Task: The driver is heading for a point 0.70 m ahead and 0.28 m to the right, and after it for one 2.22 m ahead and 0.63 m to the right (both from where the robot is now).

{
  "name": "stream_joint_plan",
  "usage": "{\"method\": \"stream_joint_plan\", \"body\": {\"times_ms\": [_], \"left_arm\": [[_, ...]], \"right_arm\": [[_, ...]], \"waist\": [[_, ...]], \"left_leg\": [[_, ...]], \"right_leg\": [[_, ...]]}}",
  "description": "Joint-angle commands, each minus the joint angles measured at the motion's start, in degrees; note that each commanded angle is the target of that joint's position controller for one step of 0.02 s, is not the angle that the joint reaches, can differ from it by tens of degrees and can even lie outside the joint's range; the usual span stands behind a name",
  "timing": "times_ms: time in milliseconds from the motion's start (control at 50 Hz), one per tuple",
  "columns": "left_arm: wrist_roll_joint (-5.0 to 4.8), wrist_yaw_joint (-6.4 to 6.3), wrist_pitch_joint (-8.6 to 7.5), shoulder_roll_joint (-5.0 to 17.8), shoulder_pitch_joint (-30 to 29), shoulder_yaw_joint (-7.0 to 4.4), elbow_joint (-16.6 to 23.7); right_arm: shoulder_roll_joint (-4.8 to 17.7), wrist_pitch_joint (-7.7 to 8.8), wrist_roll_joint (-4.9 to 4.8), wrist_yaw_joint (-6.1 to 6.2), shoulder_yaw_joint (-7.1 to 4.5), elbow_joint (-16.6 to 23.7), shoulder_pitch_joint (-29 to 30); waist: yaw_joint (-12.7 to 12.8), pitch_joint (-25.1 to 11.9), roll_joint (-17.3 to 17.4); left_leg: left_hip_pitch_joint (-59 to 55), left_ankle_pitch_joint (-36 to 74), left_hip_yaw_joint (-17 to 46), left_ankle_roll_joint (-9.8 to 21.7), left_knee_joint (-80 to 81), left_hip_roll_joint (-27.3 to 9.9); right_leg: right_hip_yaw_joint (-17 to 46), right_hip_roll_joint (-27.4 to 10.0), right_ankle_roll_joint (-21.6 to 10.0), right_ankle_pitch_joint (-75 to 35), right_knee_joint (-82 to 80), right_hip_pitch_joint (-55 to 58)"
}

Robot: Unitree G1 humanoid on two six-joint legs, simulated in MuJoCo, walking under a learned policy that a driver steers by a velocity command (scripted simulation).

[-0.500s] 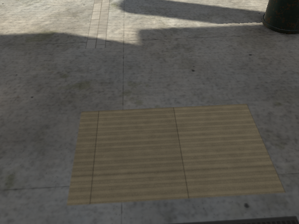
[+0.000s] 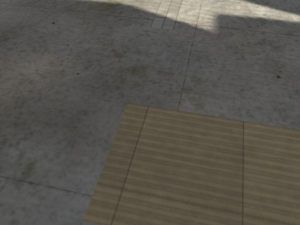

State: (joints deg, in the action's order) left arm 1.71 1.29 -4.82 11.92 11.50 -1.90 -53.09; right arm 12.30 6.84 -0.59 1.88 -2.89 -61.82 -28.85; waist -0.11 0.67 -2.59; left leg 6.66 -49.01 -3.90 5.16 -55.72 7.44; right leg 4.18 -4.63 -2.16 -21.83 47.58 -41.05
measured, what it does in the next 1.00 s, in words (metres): goes down, turning right: right foot 0.19 m lower, then left foot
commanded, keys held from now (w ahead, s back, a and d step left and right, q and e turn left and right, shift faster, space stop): w+e+shift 0.72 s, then w+q+shift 0.28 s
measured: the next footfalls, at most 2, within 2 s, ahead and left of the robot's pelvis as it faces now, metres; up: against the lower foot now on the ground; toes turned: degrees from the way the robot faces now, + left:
right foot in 0.10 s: +0.26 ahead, -0.12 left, -0.19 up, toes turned -7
left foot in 0.44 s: +0.65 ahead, +0.01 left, -0.19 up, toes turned -24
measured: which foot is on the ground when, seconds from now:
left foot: down 0.00-0.08, up 0.10-0.42, down 0.44-0.88, up 0.90-1.00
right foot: up 0.00-0.08, down 0.10-0.46, up 0.48-0.86, down 0.88-1.00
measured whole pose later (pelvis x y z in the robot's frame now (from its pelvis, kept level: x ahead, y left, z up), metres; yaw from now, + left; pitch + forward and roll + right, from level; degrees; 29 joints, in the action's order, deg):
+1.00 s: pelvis +0.85 -0.34 -0.11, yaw -36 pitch +1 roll +0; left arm 2.9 0.9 -4.0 13.5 11.6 -1.7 -45.3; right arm 12.9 3.9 -0.1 -0.2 -1.6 -50.4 -21.3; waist -2.8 2.7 0.6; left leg 21.0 -15.1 2.7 5.2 -77.6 -4.3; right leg -7.6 2.9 -6.7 16.4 34.7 -19.7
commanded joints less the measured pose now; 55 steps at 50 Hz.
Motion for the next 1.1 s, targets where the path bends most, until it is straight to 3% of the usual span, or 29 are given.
{"method": "stream_joint_plan", "body": {"times_ms": [20, 60, 80, 100, 120, 140, 160, 180, 200, 220, 240, 300, 380, 420, 440, 460, 480, 540, 580, 700, 760, 800, 860, 880, 900, 920, 960, 1020, 1100], "left_arm": [[-2.74, 0.56, 0.33, 3.11, -1.18, -0.58, 0.81], [-0.58, 0.19, 1.51, 4.16, 0.26, -0.95, 1.54], [-0.04, 0.43, 1.51, 7.82, 9.41, -2.46, -0.96], [0.36, 1.02, 1.58, 10.20, 25.55, -4.42, -5.74], [0.78, 1.44, 2.35, 10.56, 30.33, -4.74, -8.88], [1.02, 1.63, 1.84, 10.24, 27.27, -3.63, -7.63], [0.07, 1.11, 2.17, 8.74, 26.81, -3.66, -7.06], [0.58, -0.99, 2.24, 13.94, 25.48, -4.96, -6.74], [0.86, -1.78, 1.33, 9.77, 20.25, -3.78, -5.04], [1.00, -1.73, 0.26, 9.45, 17.26, -3.46, -3.42], [0.56, -2.49, 0.12, 7.56, 13.56, -2.68, -3.22], [-0.61, -2.87, -0.52, 8.86, 8.12, -3.15, 0.16], [-1.76, -0.80, -0.40, 10.80, 11.82, -4.44, 1.26], [-1.78, -0.41, 0.11, 13.67, 11.30, -5.54, 1.94], [-1.77, -0.26, 0.04, 13.63, 7.02, -5.48, 3.46], [-2.42, 0.16, -1.01, 7.36, 5.32, -4.20, 6.58], [-3.84, 0.23, -0.78, 4.15, 9.08, -3.50, 10.29], [-0.18, 0.67, 1.33, 4.81, 3.18, -3.03, 9.42], [1.64, 2.37, 2.79, 2.45, 0.82, -2.61, 11.77], [-0.74, 3.50, 3.70, 3.72, -10.56, -0.89, 20.58], [0.29, 4.27, 2.98, 2.61, -15.37, 0.62, 22.00], [0.60, 3.35, 2.68, 5.40, -11.83, 0.05, 20.22], [1.18, 0.69, 2.50, 12.25, 15.99, -2.89, 11.31], [2.22, -0.48, 2.23, 17.41, 15.92, -3.90, 10.26], [2.35, -0.86, 1.70, 20.58, 15.01, -4.34, 12.77], [1.55, -1.06, 1.83, 17.35, 13.29, -4.59, 12.12], [1.36, -0.91, 0.03, 11.19, 6.98, -2.95, 9.98], [-0.16, -0.90, -1.88, 6.09, 6.31, -1.48, 7.86], [-1.07, -0.66, -3.37, 4.94, 7.75, -1.14, 5.80]], "right_arm": [[4.50, 2.12, 0.42, 0.41, -0.04, 4.73, 6.39], [5.93, 0.63, 3.09, -0.35, -0.36, 3.72, 3.15], [6.18, -0.05, 4.29, 0.20, -0.67, 3.63, 4.19], [6.16, -0.83, 4.53, 0.14, -0.83, 4.71, 11.06], [2.94, -0.31, 4.88, -0.95, -0.28, 6.93, 14.79], [0.09, 0.43, 3.61, -1.11, 1.29, 12.58, 11.00], [1.92, 0.61, 4.52, -1.34, 1.75, 14.28, 13.97], [2.48, 1.33, 3.58, -1.73, 2.25, 16.29, 17.02], [6.00, 1.48, 4.34, -1.76, 1.09, 16.89, 22.87], [6.65, 1.24, 4.73, -1.63, 0.85, 15.91, 23.51], [4.37, -0.74, 5.49, -2.42, 1.79, 18.56, 28.43], [3.00, -2.53, 2.54, -3.03, 3.15, 20.21, 29.58], [4.81, -1.70, 1.26, -2.59, 2.79, 20.14, 31.22], [5.67, -0.92, 1.33, -1.72, 1.74, 18.06, 22.77], [8.18, -0.23, 0.98, -0.90, 0.42, 15.51, 11.45], [14.58, -0.34, 2.16, 0.27, -1.25, 14.31, -0.58], [16.07, -1.24, 2.75, 0.38, -1.69, 14.55, 4.22], [5.57, -2.17, 3.63, -0.93, -0.17, 15.16, 12.84], [3.10, -1.16, 3.38, -0.80, 0.88, 11.65, 9.19], [5.27, 1.68, 2.57, -1.57, 0.06, 11.13, 11.16], [6.86, 1.81, 2.39, -1.49, 0.19, 9.77, 5.84], [12.18, 0.86, 2.11, -0.98, -0.54, 9.56, 3.44], [16.99, -1.59, 1.66, -0.06, -1.41, 10.00, 6.45], [8.13, -1.96, 2.53, -1.10, 0.04, 11.67, 2.29], [5.20, -1.32, -1.41, -1.53, 0.75, 15.20, -4.30], [10.46, -1.02, -0.92, -1.11, -0.55, 16.59, 5.04], [7.52, -1.42, -0.02, -1.71, -0.01, 15.76, 7.25], [4.33, -4.84, 1.18, -3.58, 0.01, 13.76, 3.94], [2.76, -6.18, 0.95, -4.56, 0.32, 18.14, 15.23]], "waist": [[0.13, 8.51, 5.20], [-0.26, 9.32, 8.64], [4.05, 5.49, 9.70], [13.66, 0.84, 4.60], [14.68, 1.48, -13.01], [5.98, -3.42, -16.40], [8.77, -8.32, -9.67], [8.91, -9.14, -10.44], [6.04, -3.52, 3.26], [4.71, -0.30, 0.58], [0.90, 5.64, 6.06], [-1.96, 4.27, -3.38], [0.80, 2.85, 1.15], [-3.60, -3.80, 3.80], [-10.82, -9.59, 3.32], [-15.05, -20.70, 12.79], [-7.21, -23.94, 27.55], [-4.60, -1.30, 6.28], [-1.69, 2.08, 8.38], [1.43, 5.35, 7.99], [0.17, 7.75, 4.24], [2.78, 3.92, 7.12], [18.02, -9.92, 8.89], [11.53, -15.30, -2.57], [7.06, -28.76, -11.77], [9.15, -21.65, -1.18], [3.28, -3.73, 3.75], [-1.68, 0.05, 0.91], [-1.46, 5.62, -1.18]], "left_leg": [[24.52, 32.78, 3.49, 2.74, 9.88, -12.48], [7.57, 53.96, 5.45, 5.28, -4.15, -16.76], [6.56, 64.63, 6.68, 6.40, -15.51, -19.08], [10.64, 65.73, -0.44, 4.45, -39.84, -12.13], [33.75, 11.15, -5.26, 2.50, -67.83, -1.91], [54.01, 10.62, 3.36, 2.15, -66.86, -4.69], [60.66, 16.93, 4.09, 2.08, -61.13, -6.36], [63.99, 17.91, 7.09, 0.59, -49.96, -8.19], [59.54, 28.06, 9.62, -0.64, -37.51, -11.67], [56.02, 26.45, 11.06, -1.81, -35.04, -12.63], [46.78, 30.01, 9.83, -4.96, -20.14, -14.68], [18.57, 42.65, 6.29, -7.90, 4.46, -13.19], [11.82, 46.46, 3.65, -6.97, 20.86, -7.82], [-0.20, 43.98, 1.82, -5.26, 26.54, -3.76], [-14.00, 39.18, 5.82, -3.63, 24.07, -7.70], [-29.93, 16.86, 23.57, -1.36, 26.88, -22.36], [-30.78, 4.24, 51.66, 2.58, 40.92, -32.99], [-10.78, 16.56, 30.58, 2.69, 40.11, -26.70], [-5.00, 28.40, 19.95, 0.23, 40.43, -24.26], [-0.38, 54.80, -2.91, -2.61, 48.55, -20.10], [3.13, 69.19, -7.91, -1.28, 53.47, -19.52], [-4.11, 95.27, -7.99, 0.41, 47.30, -21.60], [0.99, 98.97, -6.52, 1.03, 8.00, -20.55], [16.15, 35.13, -2.60, 0.93, -15.72, -13.01], [30.81, 19.86, 9.20, 0.93, -34.05, -6.39], [36.05, 29.28, 9.94, 1.58, -33.76, -8.98], [34.35, 34.94, 8.17, 0.93, -25.95, -13.23], [28.08, 37.28, 8.53, 0.45, -20.75, -15.63], [34.19, 44.75, 3.48, -0.10, -12.19, -15.08]], "right_leg": [[-8.23, 2.80, -1.13, -12.80, -11.09, 24.91], [-6.55, -0.74, -6.56, -2.73, -22.41, 18.02], [-5.89, -1.03, -8.75, 5.87, -24.37, 26.22], [-7.79, 2.50, -12.05, 8.84, -25.21, 40.24], [-6.17, 1.86, -13.27, 5.77, -15.84, 53.99], [9.46, -4.10, -15.25, -6.50, -3.66, 66.45], [19.56, -7.77, -18.57, 11.74, -12.21, 70.06], [37.48, -15.69, -23.68, 41.40, -25.53, 66.79], [37.98, -14.36, -19.63, 48.46, -28.37, 54.64], [42.01, -14.68, -20.71, 47.12, -26.50, 44.30], [34.26, -8.90, -19.17, 44.20, -28.90, 25.19], [19.02, -1.08, -15.80, 25.41, -32.95, 6.13], [17.97, 2.26, -11.90, 14.92, -27.99, 19.33], [14.51, 5.75, -9.25, 1.69, -14.28, 24.47], [13.08, 7.14, -8.08, 1.02, -0.15, 18.72], [8.38, 10.96, -6.51, 21.71, 20.40, 8.76], [3.40, 12.22, -5.90, 47.61, 30.34, -1.48], [0.75, 3.06, -6.61, 39.48, 31.36, -7.60], [1.48, 0.55, -5.67, 37.41, 29.63, -6.96], [-4.83, -0.83, -4.96, 27.60, 17.52, -6.27], [-10.90, 2.62, -7.24, 22.12, -0.19, 8.01], [-12.76, 8.17, -8.19, 26.28, -4.42, 15.97], [-6.92, 8.17, -10.58, 30.55, -15.52, 48.43], [8.85, -6.83, -9.38, 40.87, -11.86, 61.69], [38.18, -21.81, -13.40, 41.76, -21.30, 73.00], [34.40, -18.01, -10.85, 43.47, -28.19, 64.72], [18.35, -13.72, -9.15, 33.51, -30.93, 44.03], [4.44, -8.60, -4.36, 28.10, -35.78, 33.03], [-11.02, -3.97, -0.08, 9.81, -40.33, 32.25]]}}
Keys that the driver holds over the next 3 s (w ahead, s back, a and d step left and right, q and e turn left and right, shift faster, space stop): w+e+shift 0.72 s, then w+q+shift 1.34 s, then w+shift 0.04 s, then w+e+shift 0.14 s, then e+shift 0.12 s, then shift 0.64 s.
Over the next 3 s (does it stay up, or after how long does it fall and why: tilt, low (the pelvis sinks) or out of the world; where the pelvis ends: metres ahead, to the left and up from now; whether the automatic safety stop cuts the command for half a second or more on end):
stays up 2.24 -0.49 -0.10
